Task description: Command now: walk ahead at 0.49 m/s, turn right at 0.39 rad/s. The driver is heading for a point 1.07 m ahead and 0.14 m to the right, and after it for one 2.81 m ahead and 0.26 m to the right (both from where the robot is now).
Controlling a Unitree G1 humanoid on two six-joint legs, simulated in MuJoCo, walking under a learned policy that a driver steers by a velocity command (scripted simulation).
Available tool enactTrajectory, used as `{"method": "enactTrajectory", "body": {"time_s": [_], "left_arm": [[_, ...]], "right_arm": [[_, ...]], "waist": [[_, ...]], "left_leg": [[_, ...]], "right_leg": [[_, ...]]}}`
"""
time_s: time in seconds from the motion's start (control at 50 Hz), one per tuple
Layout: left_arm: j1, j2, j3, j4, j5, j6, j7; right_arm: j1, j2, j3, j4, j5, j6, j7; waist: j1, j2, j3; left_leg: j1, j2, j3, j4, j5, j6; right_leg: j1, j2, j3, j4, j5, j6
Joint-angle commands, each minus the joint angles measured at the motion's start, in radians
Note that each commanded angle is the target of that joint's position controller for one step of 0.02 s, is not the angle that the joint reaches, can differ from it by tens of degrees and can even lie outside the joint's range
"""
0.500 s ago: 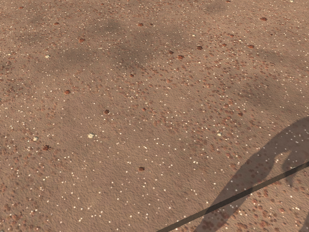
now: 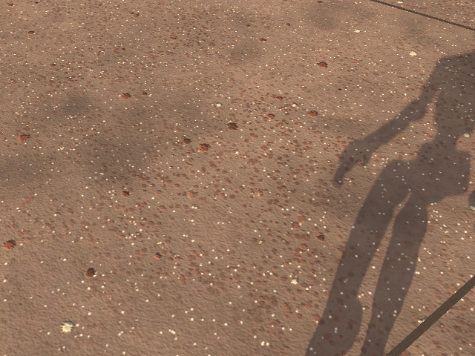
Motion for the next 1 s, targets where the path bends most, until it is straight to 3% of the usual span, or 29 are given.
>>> {"method": "enactTrajectory", "body": {"time_s": [0.02, 0.08, 0.12, 0.16, 0.18, 0.2, 0.22, 0.24, 0.26, 0.28, 0.3, 0.32, 0.38, 0.42, 0.48, 0.54, 0.6, 0.66, 0.68, 0.7, 0.72, 0.74, 0.76, 0.78, 0.8, 0.84, 0.88, 0.94, 1.0], "left_arm": [[-0.105, 0.017, -0.01, -0.085, 0.002, -0.01, -0.021], [-0.179, 0.017, -0.016, -0.139, -0.001, -0.01, -0.044], [-0.184, 0.033, -0.012, -0.171, -0.003, -0.01, -0.062], [-0.088, 0.081, 0.012, -0.173, -0.004, -0.006, -0.071], [0.056, 0.126, 0.038, -0.143, -0.007, -0.004, -0.069], [0.232, 0.211, 0.076, -0.107, -0.006, 0.002, -0.053], [0.287, 0.324, 0.101, -0.103, -0.007, 0.006, -0.038], [0.314, 0.257, 0.078, -0.118, 0.002, 0.003, -0.033], [0.277, 0.196, 0.062, -0.117, 0.013, -0.002, -0.028], [0.202, 0.161, 0.052, -0.135, 0.01, -0.006, -0.026], [0.125, 0.13, 0.042, -0.159, 0.01, -0.007, -0.028], [0.08, 0.108, 0.033, -0.177, 0.019, -0.008, -0.026], [0.074, 0.122, 0.032, -0.182, 0.015, -0.012, -0.016], [0.113, 0.145, 0.038, -0.167, 0.013, -0.013, -0.003], [0.159, 0.151, 0.037, -0.147, 0.007, -0.009, 0.005], [0.209, 0.159, 0.036, -0.118, 0.005, -0.011, 0.002], [0.236, 0.16, 0.038, -0.095, 0.002, -0.004, 0.005], [0.218, 0.176, 0.043, -0.092, 0.006, 0.011, 0.013], [0.203, 0.168, 0.038, -0.097, 0.009, 0.016, 0.013], [0.197, 0.137, 0.023, -0.112, 0.019, 0.017, 0.012], [0.307, 0.065, 0.0, -0.125, 0.022, 0.003, 0.008], [0.342, 0.056, -0.008, -0.113, 0.002, -0.012, 0.004], [0.254, 0.149, 0.011, -0.128, -0.018, -0.022, 0.001], [0.162, 0.16, 0.012, -0.155, -0.02, -0.025, 0.0], [0.114, 0.149, 0.013, -0.166, -0.003, -0.025, 0.002], [0.141, 0.124, 0.018, -0.16, 0.011, -0.012, 0.004], [0.162, 0.092, 0.012, -0.155, 0.012, -0.001, 0.006], [0.076, 0.079, 0.006, -0.187, 0.019, 0.0, 0.01], [-0.018, 0.054, -0.003, -0.209, 0.016, -0.009, 0.002]], "right_arm": [[-0.013, -0.154, -0.024, -0.05, 0.009, -0.009, -0.016], [0.04, -0.164, -0.028, -0.033, 0.014, 0.017, -0.017], [0.027, -0.183, -0.034, -0.043, 0.018, 0.038, -0.022], [0.0, -0.212, -0.043, -0.067, 0.014, 0.056, -0.03], [-0.02, -0.215, -0.042, -0.081, 0.013, 0.066, -0.035], [-0.022, -0.206, -0.035, -0.106, 0.009, 0.062, -0.04], [0.08, -0.051, 0.014, -0.152, -0.02, 0.028, -0.014], [0.013, -0.108, 0.007, -0.167, 0.014, -0.025, 0.005], [-0.101, -0.172, -0.013, -0.203, 0.052, -0.054, 0.015], [-0.14, -0.165, -0.009, -0.218, 0.051, -0.065, 0.013], [-0.147, -0.161, -0.016, -0.21, 0.032, -0.062, 0.005], [-0.129, -0.169, -0.025, -0.208, 0.02, -0.047, 0.0], [-0.096, -0.125, -0.024, -0.211, 0.003, -0.005, -0.001], [-0.166, -0.106, -0.017, -0.237, -0.003, 0.003, -0.005], [-0.274, -0.085, -0.007, -0.261, 0.003, -0.003, 0.001], [-0.355, -0.096, -0.006, -0.287, 0.018, -0.008, 0.009], [-0.395, -0.126, -0.013, -0.314, 0.018, -0.019, 0.023], [-0.32, -0.156, -0.025, -0.304, 0.019, -0.028, 0.031], [-0.215, -0.181, -0.041, -0.272, 0.016, -0.03, 0.027], [-0.056, -0.225, -0.058, -0.238, 0.007, -0.03, 0.023], [0.082, -0.311, -0.081, -0.219, -0.004, -0.024, 0.02], [0.133, -0.269, -0.074, -0.187, 0.019, -0.014, 0.028], [0.072, -0.203, -0.053, -0.201, 0.034, -0.011, 0.028], [-0.008, -0.171, -0.042, -0.223, 0.026, -0.004, 0.025], [-0.07, -0.152, -0.033, -0.232, 0.014, -0.001, 0.027], [-0.112, -0.124, -0.022, -0.236, 0.0, -0.006, 0.03], [-0.099, -0.14, -0.026, -0.222, 0.008, -0.011, 0.029], [-0.064, -0.176, -0.037, -0.201, 0.014, -0.008, 0.016], [-0.026, -0.181, -0.036, -0.184, 0.023, 0.004, 0.006]], "waist": [[-0.007, 0.052, 0.095], [-0.028, 0.043, 0.111], [-0.008, 0.065, 0.095], [0.058, 0.119, 0.006], [0.136, 0.121, -0.072], [0.214, 0.063, -0.171], [0.129, -0.197, -0.293], [0.167, -0.142, -0.411], [0.185, -0.1, -0.272], [0.146, -0.009, -0.177], [0.098, 0.06, -0.105], [0.059, 0.052, -0.076], [0.021, 0.023, -0.042], [0.041, 0.006, -0.014], [0.091, -0.021, 0.002], [0.13, -0.044, 0.029], [0.131, -0.045, 0.045], [0.078, -0.069, 0.018], [0.023, -0.06, -0.046], [-0.045, -0.026, -0.176], [-0.037, 0.177, -0.332], [-0.042, 0.344, -0.385], [-0.054, 0.22, -0.231], [-0.039, 0.134, -0.121], [-0.01, 0.079, -0.036], [0.041, 0.114, -0.009], [0.056, 0.125, -0.011], [0.042, 0.095, 0.009], [0.011, 0.094, 0.021]], "left_leg": [[-0.081, 0.29, -0.053, -0.111, 0.253, 0.11], [0.085, 0.334, -0.026, -0.039, 0.343, 0.1], [0.145, 0.353, 0.0, 0.05, 0.551, 0.083], [0.152, 0.35, 0.036, 0.24, 0.918, 0.058], [0.099, 0.323, 0.061, 0.432, 0.988, 0.034], [-0.114, 0.284, 0.066, 0.711, 0.79, -0.006], [-0.591, 0.085, 0.026, 1.108, -0.068, -0.076], [-0.754, 0.017, -0.199, 1.26, -0.356, -0.064], [-0.849, 0.086, -0.242, 1.252, -0.277, -0.031], [-0.825, 0.135, -0.233, 1.165, -0.189, -0.019], [-0.756, 0.167, -0.222, 1.066, -0.147, -0.027], [-0.674, 0.191, -0.224, 1.007, -0.123, -0.038], [-0.598, 0.204, -0.186, 0.874, -0.064, -0.087], [-0.61, 0.198, -0.166, 0.731, 0.054, -0.112], [-0.551, 0.162, -0.146, 0.484, 0.287, -0.108], [-0.537, 0.14, -0.148, 0.378, 0.37, -0.091], [-0.601, 0.137, -0.166, 0.319, 0.278, -0.05], [-0.508, 0.109, -0.141, 0.286, 0.159, -0.004], [-0.361, 0.082, -0.113, 0.263, 0.166, 0.022], [-0.105, 0.162, -0.187, 0.307, 0.206, 0.073], [0.29, 0.383, -0.547, 0.305, 0.13, 0.212], [0.404, 0.478, -0.879, 0.14, -0.087, 0.282], [0.3, 0.448, -0.809, 0.106, -0.236, 0.228], [0.152, 0.411, -0.669, 0.088, -0.21, 0.186], [0.004, 0.37, -0.57, 0.054, -0.107, 0.174], [-0.128, 0.312, -0.458, 0.007, 0.042, 0.161], [-0.165, 0.293, -0.381, -0.027, 0.153, 0.175], [-0.148, 0.287, -0.306, -0.053, 0.287, 0.18], [-0.137, 0.245, -0.224, -0.056, 0.319, 0.143]], "right_leg": [[0.042, 0.015, -0.047, -0.121, 0.089, -0.003], [-0.032, 0.027, -0.074, -0.18, -0.006, -0.023], [-0.003, 0.057, -0.119, -0.2, -0.117, -0.049], [0.174, 0.131, -0.186, -0.186, -0.217, -0.087], [0.369, 0.175, -0.198, -0.228, -0.193, -0.118], [0.681, 0.115, -0.05, -0.265, -0.172, -0.175], [1.09, -0.163, 0.495, -0.308, -0.27, -0.369], [1.198, -0.245, 0.797, -0.482, -0.334, -0.427], [1.122, -0.198, 0.629, -0.493, -0.281, -0.353], [0.964, -0.153, 0.483, -0.496, -0.194, -0.311], [0.797, -0.111, 0.379, -0.516, -0.087, -0.284], [0.684, -0.081, 0.316, -0.541, -0.019, -0.272], [0.532, -0.049, 0.206, -0.591, 0.097, -0.273], [0.497, -0.026, 0.144, -0.612, 0.121, -0.258], [0.485, 0.024, 0.071, -0.606, 0.038, -0.2], [0.532, -0.011, 0.106, -0.607, -0.081, -0.185], [0.675, -0.075, 0.156, -0.546, -0.051, -0.176], [0.752, -0.097, 0.168, -0.452, 0.147, -0.145], [0.743, -0.052, 0.134, -0.336, 0.296, -0.125], [0.638, 0.003, 0.089, -0.12, 0.251, -0.095], [0.287, 0.144, 0.015, 0.25, -0.093, -0.02], [0.057, 0.212, 0.056, 0.451, -0.637, 0.004], [-0.047, 0.144, 0.097, 0.528, -0.6, -0.009], [-0.056, 0.088, 0.054, 0.505, -0.506, -0.016], [-0.026, 0.05, 0.027, 0.436, -0.435, -0.013], [0.076, 0.003, 0.022, 0.342, -0.362, -0.006], [0.097, -0.007, 0.0, 0.285, -0.33, 0.01], [0.036, -0.017, -0.016, 0.135, -0.199, 0.039], [0.07, 0.004, -0.043, -0.062, -0.034, 0.042]]}}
